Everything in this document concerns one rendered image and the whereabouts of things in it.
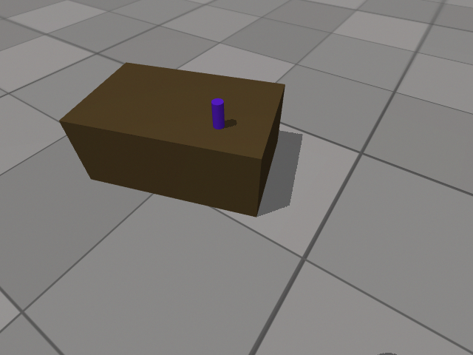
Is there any can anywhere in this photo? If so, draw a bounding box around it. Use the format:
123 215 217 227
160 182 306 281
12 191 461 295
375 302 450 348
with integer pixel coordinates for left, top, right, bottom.
211 98 225 129

